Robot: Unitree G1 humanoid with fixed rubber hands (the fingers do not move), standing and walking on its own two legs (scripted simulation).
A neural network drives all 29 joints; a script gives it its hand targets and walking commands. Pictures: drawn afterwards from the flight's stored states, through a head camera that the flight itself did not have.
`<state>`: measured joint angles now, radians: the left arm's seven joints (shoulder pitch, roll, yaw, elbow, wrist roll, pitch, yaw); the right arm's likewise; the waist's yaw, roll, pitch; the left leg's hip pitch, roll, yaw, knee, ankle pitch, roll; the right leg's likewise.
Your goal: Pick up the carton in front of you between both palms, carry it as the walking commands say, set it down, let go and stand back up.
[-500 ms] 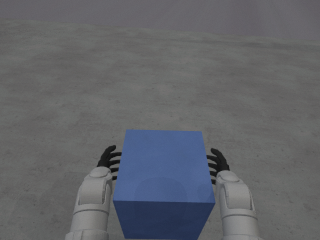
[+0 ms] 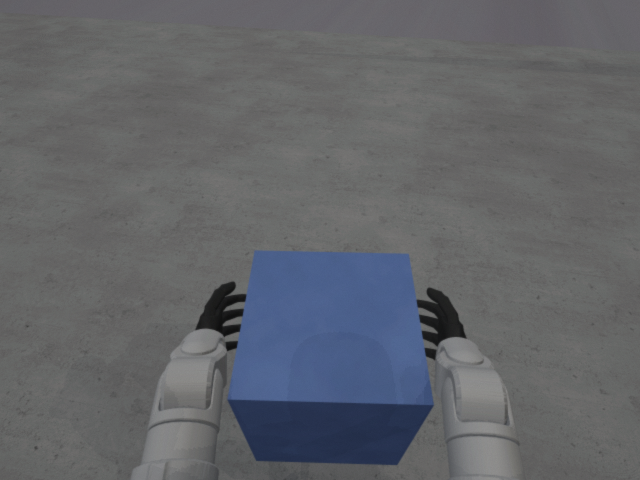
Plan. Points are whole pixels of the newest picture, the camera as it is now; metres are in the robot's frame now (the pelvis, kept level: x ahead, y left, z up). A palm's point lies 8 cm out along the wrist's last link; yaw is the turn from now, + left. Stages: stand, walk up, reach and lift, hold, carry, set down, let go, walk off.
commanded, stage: hold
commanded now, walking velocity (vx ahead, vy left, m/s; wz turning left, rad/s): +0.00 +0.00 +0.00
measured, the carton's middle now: (328, 362) +0.30 +0.00 -0.04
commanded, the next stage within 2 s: set down in 0.14 s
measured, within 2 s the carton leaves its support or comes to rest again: neither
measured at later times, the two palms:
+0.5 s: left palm (208, 342) +0.30 +0.16 +0.00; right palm (425, 327) +0.34 -0.14 +0.00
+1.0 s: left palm (246, 366) +0.37 +0.15 -0.19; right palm (410, 368) +0.38 -0.15 -0.20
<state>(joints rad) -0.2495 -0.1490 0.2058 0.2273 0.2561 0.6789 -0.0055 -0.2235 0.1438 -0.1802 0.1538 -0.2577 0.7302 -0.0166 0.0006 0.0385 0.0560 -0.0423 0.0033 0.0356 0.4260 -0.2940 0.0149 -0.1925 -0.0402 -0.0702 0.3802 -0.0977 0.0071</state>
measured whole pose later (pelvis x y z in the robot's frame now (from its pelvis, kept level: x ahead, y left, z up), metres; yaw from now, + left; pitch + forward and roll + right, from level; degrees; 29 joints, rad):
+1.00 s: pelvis -0.05 -0.01 -0.13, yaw +7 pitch +35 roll +1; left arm -0.74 -0.12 0.43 0.58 0.18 0.21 0.05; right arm -0.71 0.08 -0.42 0.51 -0.24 0.24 0.00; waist -0.04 0.07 -0.11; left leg -1.36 -0.07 -0.03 1.25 -0.50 -0.01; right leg -1.47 -0.02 0.02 1.16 -0.30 0.00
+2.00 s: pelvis -0.09 -0.02 -0.35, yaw +10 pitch +44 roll +4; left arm -1.39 0.11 0.31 0.85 0.07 0.25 0.17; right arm -1.32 -0.20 -0.43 0.74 -0.15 0.30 -0.02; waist -0.13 0.10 0.20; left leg -2.15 -0.12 0.00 2.03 -0.66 -0.04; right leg -2.30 -0.03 0.05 1.92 -0.40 0.00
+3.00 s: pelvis -0.10 -0.02 -0.40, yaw +10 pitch +36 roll +0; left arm -1.57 0.17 0.23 1.01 0.07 0.21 0.08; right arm -1.47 -0.38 -0.45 1.01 -0.07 0.21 0.11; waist -0.16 0.06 0.44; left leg -2.18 -0.17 -0.02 2.22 -0.67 -0.04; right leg -2.30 -0.07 0.02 2.08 -0.42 0.00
